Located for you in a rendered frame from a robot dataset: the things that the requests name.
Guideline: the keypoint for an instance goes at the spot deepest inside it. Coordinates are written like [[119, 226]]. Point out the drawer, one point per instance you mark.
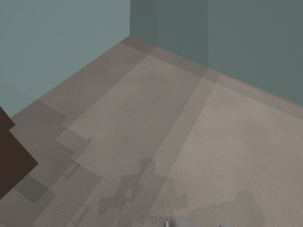
[[5, 122]]

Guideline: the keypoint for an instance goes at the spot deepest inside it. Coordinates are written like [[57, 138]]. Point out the robot right thigh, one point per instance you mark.
[[177, 221]]

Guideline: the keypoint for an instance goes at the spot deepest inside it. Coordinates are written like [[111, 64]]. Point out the cabinet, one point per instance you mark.
[[15, 162]]

